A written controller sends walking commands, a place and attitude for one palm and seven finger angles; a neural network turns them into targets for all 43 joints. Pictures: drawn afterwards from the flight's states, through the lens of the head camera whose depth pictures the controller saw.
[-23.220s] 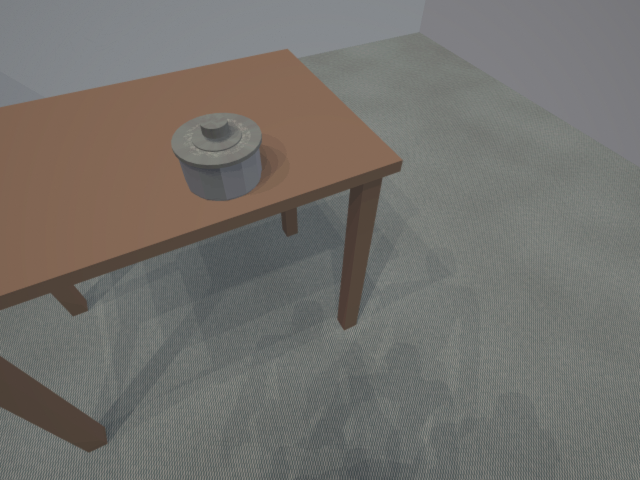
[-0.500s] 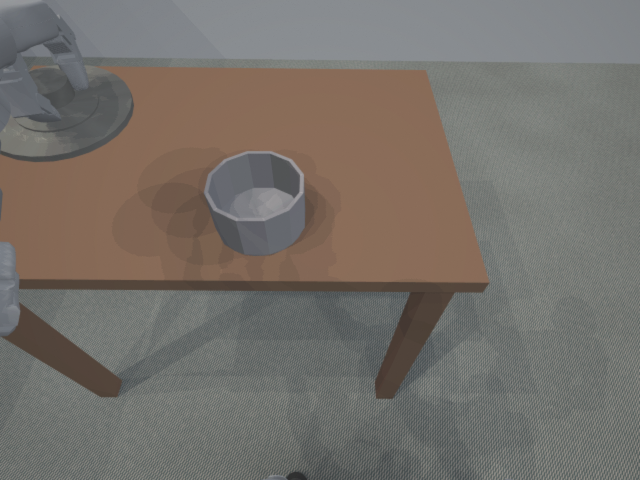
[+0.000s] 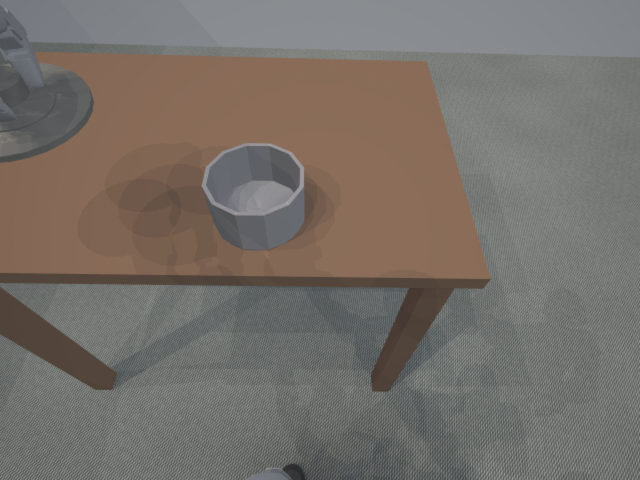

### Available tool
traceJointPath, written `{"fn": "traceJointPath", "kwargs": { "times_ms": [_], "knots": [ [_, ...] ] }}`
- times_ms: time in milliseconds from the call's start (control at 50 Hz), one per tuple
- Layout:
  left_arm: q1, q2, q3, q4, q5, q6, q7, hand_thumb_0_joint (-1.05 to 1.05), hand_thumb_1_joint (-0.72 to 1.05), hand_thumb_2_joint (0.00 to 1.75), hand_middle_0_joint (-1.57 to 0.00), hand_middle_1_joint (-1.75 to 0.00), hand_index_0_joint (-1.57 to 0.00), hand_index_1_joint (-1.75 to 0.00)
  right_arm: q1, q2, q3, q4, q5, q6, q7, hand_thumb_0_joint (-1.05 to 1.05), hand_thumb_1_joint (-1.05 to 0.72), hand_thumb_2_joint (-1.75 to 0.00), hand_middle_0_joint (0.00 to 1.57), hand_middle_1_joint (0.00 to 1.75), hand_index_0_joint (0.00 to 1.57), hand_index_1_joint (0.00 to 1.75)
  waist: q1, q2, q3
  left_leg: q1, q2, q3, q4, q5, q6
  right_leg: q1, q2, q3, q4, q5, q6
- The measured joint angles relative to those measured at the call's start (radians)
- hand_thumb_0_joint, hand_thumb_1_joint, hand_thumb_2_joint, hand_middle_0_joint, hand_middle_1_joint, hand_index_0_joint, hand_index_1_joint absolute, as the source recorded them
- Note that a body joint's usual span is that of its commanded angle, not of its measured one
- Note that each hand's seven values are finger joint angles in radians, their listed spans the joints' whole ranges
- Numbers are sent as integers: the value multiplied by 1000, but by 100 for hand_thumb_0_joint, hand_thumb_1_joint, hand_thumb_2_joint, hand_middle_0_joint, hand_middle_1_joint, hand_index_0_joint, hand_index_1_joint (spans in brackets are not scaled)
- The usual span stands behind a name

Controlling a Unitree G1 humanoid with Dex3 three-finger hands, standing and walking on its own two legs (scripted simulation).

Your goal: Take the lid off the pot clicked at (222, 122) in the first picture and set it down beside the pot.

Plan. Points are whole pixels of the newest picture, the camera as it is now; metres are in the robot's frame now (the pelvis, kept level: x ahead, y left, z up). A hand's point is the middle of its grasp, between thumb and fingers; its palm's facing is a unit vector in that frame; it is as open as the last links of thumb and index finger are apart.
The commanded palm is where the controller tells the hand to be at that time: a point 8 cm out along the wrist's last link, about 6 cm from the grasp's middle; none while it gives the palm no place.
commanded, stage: lower the lid onto the table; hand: left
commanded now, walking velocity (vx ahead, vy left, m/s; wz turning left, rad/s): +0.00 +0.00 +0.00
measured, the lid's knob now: out of the picture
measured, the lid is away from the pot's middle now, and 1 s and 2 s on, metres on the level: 0.25 0.24 0.24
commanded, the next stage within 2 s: none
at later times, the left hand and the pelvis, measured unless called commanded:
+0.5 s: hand (12, 94) +0.47 +0.32 +0.22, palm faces -0.32 -0.13 -0.94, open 7.8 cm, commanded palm +0.48 +0.33 +0.29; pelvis +0.01 +0.00 +0.00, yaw -1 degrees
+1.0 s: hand (22, 128) +0.46 +0.33 +0.18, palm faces -0.36 -0.15 -0.92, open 7.8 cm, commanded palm +0.48 +0.33 +0.25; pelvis +0.01 -0.01 +0.00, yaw -1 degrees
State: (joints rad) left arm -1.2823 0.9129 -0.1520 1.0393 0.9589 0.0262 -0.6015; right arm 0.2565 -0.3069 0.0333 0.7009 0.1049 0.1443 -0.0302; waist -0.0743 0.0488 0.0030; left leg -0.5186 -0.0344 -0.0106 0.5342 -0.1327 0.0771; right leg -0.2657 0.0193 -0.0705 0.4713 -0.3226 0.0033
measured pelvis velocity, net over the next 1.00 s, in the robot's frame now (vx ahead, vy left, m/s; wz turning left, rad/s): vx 0.01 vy -0.01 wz -0.02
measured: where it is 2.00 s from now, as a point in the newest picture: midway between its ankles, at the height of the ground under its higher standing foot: outside the picture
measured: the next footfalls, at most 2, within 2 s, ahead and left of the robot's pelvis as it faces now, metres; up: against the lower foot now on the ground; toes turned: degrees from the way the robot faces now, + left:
none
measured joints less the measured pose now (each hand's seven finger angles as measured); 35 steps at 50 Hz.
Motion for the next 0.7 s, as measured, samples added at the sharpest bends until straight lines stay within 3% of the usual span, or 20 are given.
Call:
{"fn": "traceJointPath", "kwargs": {
  "times_ms": [260, 480, 700],
  "knots": [
    [-14, -10, 2, 42, 13, 31, 14, -3, 23, 75, -70, -98, -64, -94, 19, -4, -6, 3, -3, -7, 8, 1, -91, -90, 20, 29, 20, 30, -15, -2, -10, -12, -1, 5, 4, -7, 2, -13, -2, 6, 2, -4, 1],
    [29, -12, 50, 52, 20, 14, 37, -3, 23, 75, -70, -98, -64, -93, 17, 2, -4, -15, -7, 5, 10, 1, -91, -90, 20, 29, 21, 30, -27, -2, -23, -26, 4, 14, 14, -16, -1, -32, 0, 15, 17, -12, 1],
    [67, -11, 60, 57, 11, 5, 52, -2, 23, 75, -70, -98, -64, -93, 16, 0, -6, -17, -4, 18, 7, 1, -91, -90, 20, 29, 21, 30, -23, -1, -28, -37, 8, 10, 32, -25, -6, -42, 5, 13, 34, -22, -4]
  ]
}}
